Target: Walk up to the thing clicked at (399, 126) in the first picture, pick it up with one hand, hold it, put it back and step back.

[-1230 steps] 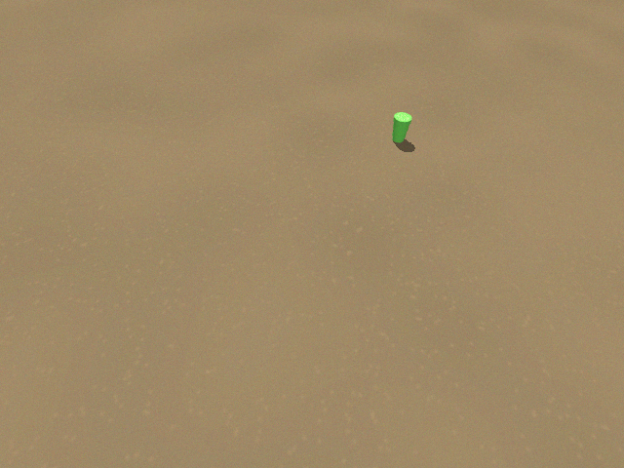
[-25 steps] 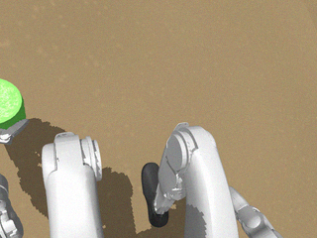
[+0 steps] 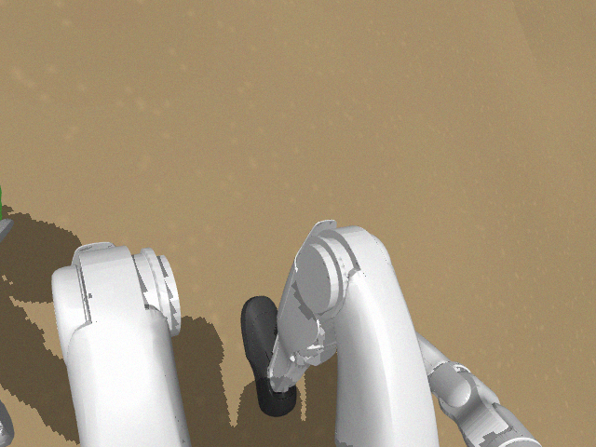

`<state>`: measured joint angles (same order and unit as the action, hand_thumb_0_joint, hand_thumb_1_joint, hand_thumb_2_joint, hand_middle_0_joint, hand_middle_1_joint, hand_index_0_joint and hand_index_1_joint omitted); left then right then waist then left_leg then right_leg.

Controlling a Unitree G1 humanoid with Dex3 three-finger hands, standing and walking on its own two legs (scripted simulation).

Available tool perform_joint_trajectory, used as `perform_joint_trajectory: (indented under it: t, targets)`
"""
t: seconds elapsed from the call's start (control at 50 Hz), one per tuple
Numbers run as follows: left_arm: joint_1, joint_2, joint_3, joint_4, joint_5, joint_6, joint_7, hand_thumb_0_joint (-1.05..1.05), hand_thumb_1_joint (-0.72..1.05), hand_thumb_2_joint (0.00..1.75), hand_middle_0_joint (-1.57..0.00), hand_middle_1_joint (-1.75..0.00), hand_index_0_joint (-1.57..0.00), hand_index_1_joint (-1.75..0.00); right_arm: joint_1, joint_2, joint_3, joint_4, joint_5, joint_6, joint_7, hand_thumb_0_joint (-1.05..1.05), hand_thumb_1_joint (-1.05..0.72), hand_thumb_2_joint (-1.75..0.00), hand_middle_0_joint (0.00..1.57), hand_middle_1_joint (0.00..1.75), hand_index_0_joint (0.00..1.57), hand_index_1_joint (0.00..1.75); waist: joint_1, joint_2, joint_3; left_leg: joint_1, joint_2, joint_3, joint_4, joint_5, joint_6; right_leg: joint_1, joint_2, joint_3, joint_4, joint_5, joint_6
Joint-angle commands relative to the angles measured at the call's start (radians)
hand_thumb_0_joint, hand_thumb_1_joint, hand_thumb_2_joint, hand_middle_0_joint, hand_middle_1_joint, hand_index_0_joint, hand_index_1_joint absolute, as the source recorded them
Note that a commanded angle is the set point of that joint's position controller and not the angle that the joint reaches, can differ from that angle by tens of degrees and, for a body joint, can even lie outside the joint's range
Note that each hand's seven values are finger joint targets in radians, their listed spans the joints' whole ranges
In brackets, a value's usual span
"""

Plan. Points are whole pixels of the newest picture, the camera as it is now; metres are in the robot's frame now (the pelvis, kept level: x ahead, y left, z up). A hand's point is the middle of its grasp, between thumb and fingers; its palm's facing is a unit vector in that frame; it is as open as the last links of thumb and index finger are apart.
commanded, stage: lower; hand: left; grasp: from the side
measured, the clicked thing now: out of the picture +0.39 +0.31 -0.18
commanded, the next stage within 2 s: loosen in 0.26 s
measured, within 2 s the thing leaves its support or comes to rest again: rests again in 0.62 s
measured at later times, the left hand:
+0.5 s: hand out of the picture +0.39 +0.31 -0.19, palm faces +0.46 -0.89 -0.01, open 11.1 cm
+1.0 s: hand out of the picture +0.39 +0.32 -0.17, palm faces +0.49 -0.87 +0.02, open 16.0 cm
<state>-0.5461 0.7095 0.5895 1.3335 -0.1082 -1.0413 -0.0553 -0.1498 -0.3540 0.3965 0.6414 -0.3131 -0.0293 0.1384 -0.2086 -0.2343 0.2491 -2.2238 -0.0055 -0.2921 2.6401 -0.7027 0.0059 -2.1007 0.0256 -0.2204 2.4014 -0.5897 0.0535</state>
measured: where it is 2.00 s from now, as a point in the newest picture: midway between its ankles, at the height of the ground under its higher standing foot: (202, 407)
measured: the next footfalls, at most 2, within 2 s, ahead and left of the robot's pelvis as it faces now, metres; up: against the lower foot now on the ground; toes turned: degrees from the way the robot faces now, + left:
none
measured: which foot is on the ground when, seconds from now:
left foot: down 0.00-1.00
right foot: down 0.00-1.00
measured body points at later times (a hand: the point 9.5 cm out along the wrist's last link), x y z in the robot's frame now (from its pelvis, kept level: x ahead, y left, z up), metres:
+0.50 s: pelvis -0.01 +0.01 +0.00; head +0.22 +0.20 +0.33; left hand +0.36 +0.36 -0.19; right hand +0.18 -0.24 -0.04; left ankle +0.08 +0.12 -0.25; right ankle +0.14 -0.12 -0.25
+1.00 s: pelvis -0.01 +0.00 +0.00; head +0.20 +0.20 +0.34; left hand +0.36 +0.36 -0.17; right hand +0.17 -0.24 -0.03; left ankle +0.08 +0.12 -0.25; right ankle +0.14 -0.12 -0.25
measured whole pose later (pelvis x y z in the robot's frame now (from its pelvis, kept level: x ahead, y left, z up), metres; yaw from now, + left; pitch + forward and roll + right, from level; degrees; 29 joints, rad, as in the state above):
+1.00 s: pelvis -0.01 +0.00 +0.00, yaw -3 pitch +11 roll -18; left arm -0.55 0.79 0.58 1.42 -0.16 -1.13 0.00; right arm -0.16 -0.38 0.49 0.58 -0.33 -0.03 0.15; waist -0.21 -0.27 0.28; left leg -2.19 0.02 -0.35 2.66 -0.70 0.02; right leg -2.07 0.06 -0.26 2.37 -0.55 0.06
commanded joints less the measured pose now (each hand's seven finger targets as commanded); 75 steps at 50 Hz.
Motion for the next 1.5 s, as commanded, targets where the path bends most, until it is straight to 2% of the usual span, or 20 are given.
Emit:
perform_joint_trajectory:
  t: [0.0,0.08,0.28,0.36,0.48,0.56,0.66,0.76,0.88,1.0,1.12,1.18,1.24,1.26,1.3,1.36,1.4,1.42,1.44,1.48]
  targets:
    - [-0.247,0.289,0.05,-0.229,-0.016,-0.148,0.029,0.0,0.01,1.18,-1.16,-1.3,-1.17,-1.31,0.053,-0.353,-0.099,-0.024,-0.01,0.01,-0.012,0.0,-0.91,-0.91,0.2,0.3,0.2,0.3,-0.062,0.589,-0.643,0.442,0.056,0.058,-0.367,0.129,-0.044,0.284,0.044,-0.076,-0.139,0.13,-0.071]
    - [-0.243,0.31,0.061,-0.246,-0.009,-0.158,0.05,0.0,0.01,1.19,-1.17,-1.31,-1.18,-1.31,0.042,-0.361,-0.09,-0.032,-0.019,0.009,-0.013,0.0,-0.92,-0.91,0.2,0.3,0.2,0.3,-0.074,0.629,-0.621,0.465,0.063,0.047,-0.378,0.125,-0.051,0.274,0.046,-0.086,-0.135,0.128,-0.071]
    - [-0.265,0.235,-0.033,-0.219,0.004,-0.17,0.059,0.0,0.04,1.2,-1.18,-1.32,-1.19,-1.33,0.031,-0.369,-0.077,-0.032,-0.03,0.002,-0.009,0.0,-0.91,-0.91,0.2,0.3,0.2,0.3,-0.115,0.608,-0.587,0.498,0.074,0.009,-0.367,0.166,-0.056,0.256,0.049,-0.109,-0.125,0.177,-0.062]
    - [-0.261,0.24,-0.032,-0.163,0.0,-0.173,0.065,0.0,0.07,1.12,-1.22,-1.29,-1.24,-1.29,0.023,-0.37,-0.064,-0.032,-0.031,0.007,-0.008,0.0,-0.91,-0.9,0.2,0.3,0.2,0.3,-0.109,0.574,-0.562,0.467,0.072,0.003,-0.356,0.156,-0.052,0.269,0.053,-0.117,-0.127,0.172,-0.059]
    - [-0.242,0.32,0.029,-0.176,0.003,-0.187,0.089,0.0,-0.21,0.65,-0.91,-0.87,-0.93,-0.86,0.007,-0.377,-0.054,-0.055,-0.037,0.013,-0.003,0.0,-0.92,-0.9,0.2,0.3,0.2,0.3,-0.081,0.583,-0.559,0.455,0.074,0.006,-0.368,0.106,-0.05,0.284,0.059,-0.122,-0.135,0.13,-0.06]
    - [-0.203,0.336,0.055,-0.202,0.007,-0.188,0.098,0.0,-0.36,0.48,-0.66,-0.62,-0.66,-0.62,0.009,-0.373,-0.051,-0.052,-0.044,0.016,-0.008,0.0,-0.92,-0.9,0.2,0.3,0.2,0.3,-0.078,0.611,-0.587,0.481,0.076,0.016,-0.359,0.163,-0.054,0.314,0.066,-0.118,-0.133,0.174,-0.062]
    - [-0.236,0.28,-0.003,-0.134,0.014,-0.169,0.086,0.0,-0.47,0.32,-0.54,-0.45,-0.54,-0.46,0.01,-0.377,-0.055,-0.047,-0.038,0.017,-0.008,0.0,-0.93,-0.9,0.2,0.3,0.2,0.3,-0.124,0.598,-0.527,0.445,0.08,0.005,-0.366,0.12,-0.052,0.271,0.065,-0.131,-0.134,0.154,-0.062]
    - [-0.158,0.193,-0.079,-0.011,-0.006,-0.115,0.043,0.0,-0.49,0.25,-0.43,-0.35,-0.43,-0.34,0.003,-0.377,-0.047,-0.074,-0.024,0.023,-0.009,0.0,-0.91,-0.9,0.2,0.3,0.2,0.3,-0.118,0.448,-0.444,0.324,0.069,0.009,-0.356,0.032,-0.028,0.261,0.069,-0.142,-0.176,0.093,-0.055]
    - [-0.172,0.237,-0.011,-0.035,-0.063,-0.144,0.046,0.0,-0.54,0.09,-0.22,-0.13,-0.22,-0.12,-0.005,-0.387,-0.043,-0.091,-0.009,0.011,-0.002,0.0,-0.89,-0.9,0.2,0.3,0.2,0.3,-0.09,0.405,-0.478,0.32,0.066,-0.009,-0.353,-0.007,-0.021,0.271,0.076,-0.149,-0.168,0.067,-0.054]
    - [-0.221,0.291,-0.014,-0.06,-0.024,-0.172,0.039,0.0,-0.61,0.06,-0.08,-0.04,-0.07,-0.04,-0.005,-0.374,-0.033,-0.076,-0.02,0.012,-0.014,0.0,-0.89,-0.9,0.2,0.3,0.2,0.3,-0.101,0.492,-0.463,0.357,0.079,0.001,-0.356,0.032,-0.033,0.261,0.077,-0.138,-0.156,0.09,-0.061]
    - [-0.155,0.41,0.089,-0.247,-0.013,-0.156,0.005,0.0,-0.56,0.07,-0.06,-0.02,-0.06,-0.03,0.025,-0.39,-0.061,-0.077,-0.025,0.028,-0.022,0.0,-0.89,-0.9,0.2,0.3,0.2,0.3,-0.033,0.67,-0.563,0.487,0.086,0.014,-0.4,0.117,-0.054,0.285,0.066,-0.119,-0.126,0.146,-0.069]
    - [-0.109,0.402,0.118,-0.372,-0.03,-0.099,-0.024,0.0,-0.58,0.07,-0.07,-0.02,-0.06,-0.03,0.046,-0.4,-0.103,-0.089,-0.005,0.039,-0.028,0.0,-0.9,-0.9,0.2,0.3,0.2,0.3,0.005,0.75,-0.65,0.574,0.088,0.009,-0.456,0.151,-0.071,0.252,0.055,-0.115,-0.113,0.154,-0.076]
    - [-0.062,0.26,0.02,-0.479,-0.067,-0.01,-0.081,0.0,-0.59,0.07,-0.08,-0.04,-0.07,-0.05,0.063,-0.382,-0.144,-0.11,0.033,0.037,-0.034,0.0,-0.91,-0.9,0.2,0.3,0.2,0.3,0.005,0.751,-0.702,0.573,0.075,0.029,-0.472,0.167,-0.067,0.235,0.05,-0.099,-0.133,0.167,-0.079]
    - [-0.038,0.224,0.01,-0.443,-0.079,0.029,-0.095,0.0,-0.59,0.09,-0.09,-0.06,-0.08,-0.06,0.078,-0.37,-0.156,-0.097,0.05,0.036,-0.038,0.0,-0.91,-0.9,0.2,0.3,0.2,0.3,0.006,0.705,-0.683,0.527,0.07,0.038,-0.472,0.147,-0.06,0.22,0.049,-0.094,-0.145,0.153,-0.079]
    - [0.039,0.073,-0.103,-0.312,-0.1,0.107,-0.135,0.0,-0.61,0.11,-0.07,-0.07,-0.07,-0.08,0.099,-0.343,-0.17,-0.068,0.08,0.037,-0.04,0.0,-0.91,-0.9,0.2,0.3,0.2,0.3,-0.016,0.592,-0.588,0.415,0.061,0.046,-0.476,0.053,-0.04,0.178,0.047,-0.086,-0.177,0.091,-0.076]
    - [-0.072,0.17,-0.03,-0.429,-0.131,0.148,-0.143,0.0,-0.61,0.09,-0.02,-0.06,-0.04,-0.05,0.106,-0.329,-0.198,-0.083,0.116,0.031,-0.052,0.0,-0.88,-0.9,0.2,0.3,0.2,0.3,0.025,0.488,-0.593,0.317,0.055,0.06,-0.451,-0.018,-0.013,0.166,0.048,-0.064,-0.207,0.049,-0.072]
    - [-0.162,0.146,-0.03,-0.465,-0.145,0.151,-0.14,0.0,-0.61,0.08,-0.02,-0.06,-0.04,-0.04,0.123,-0.304,-0.205,-0.07,0.127,0.025,-0.049,0.0,-0.87,-0.89,0.2,0.3,0.2,0.3,0.013,0.472,-0.601,0.303,0.05,0.064,-0.446,-0.056,-0.004,0.157,0.047,-0.055,-0.212,0.024,-0.074]
    - [-0.17,0.09,-0.065,-0.38,-0.142,0.157,-0.139,0.0,-0.53,0.06,-0.04,0.0,-0.02,0.0,0.122,-0.293,-0.201,-0.071,0.129,0.018,-0.048,0.0,-0.82,-0.89,0.2,0.3,0.2,0.3,-0.017,0.442,-0.565,0.291,0.051,0.06,-0.446,-0.078,-0.001,0.145,0.048,-0.055,-0.22,0.006,-0.074]
    - [-0.157,0.366,-0.014,-0.373,0.055,0.227,-0.108,0.0,-0.54,0.08,-0.06,-0.04,-0.05,-0.06,0.173,-0.267,-0.258,-0.03,0.169,0.033,-0.063,0.0,-0.9,-0.91,0.2,0.3,0.2,0.3,0.054,0.518,-0.668,0.412,0.053,0.1,-0.505,-0.024,-0.002,0.17,0.036,-0.025,-0.258,0.011,-0.078]
    - [-0.274,0.285,-0.052,-0.433,0.049,0.273,-0.089,0.0,-0.54,0.08,-0.06,-0.05,-0.05,-0.06,0.183,-0.25,-0.272,-0.05,0.187,0.042,-0.063,0.0,-0.92,-0.91,0.2,0.3,0.2,0.3,0.036,0.562,-0.709,0.434,0.063,0.089,-0.558,-0.058,-0.007,0.126,0.033,-0.016,-0.253,-0.018,-0.083]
